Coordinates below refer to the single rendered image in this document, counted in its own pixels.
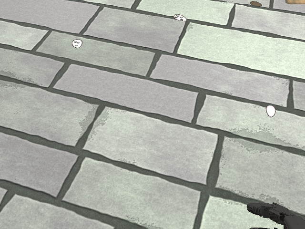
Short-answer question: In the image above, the robot right hand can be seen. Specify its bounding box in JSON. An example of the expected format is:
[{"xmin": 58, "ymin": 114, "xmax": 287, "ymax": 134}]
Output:
[{"xmin": 247, "ymin": 202, "xmax": 305, "ymax": 229}]

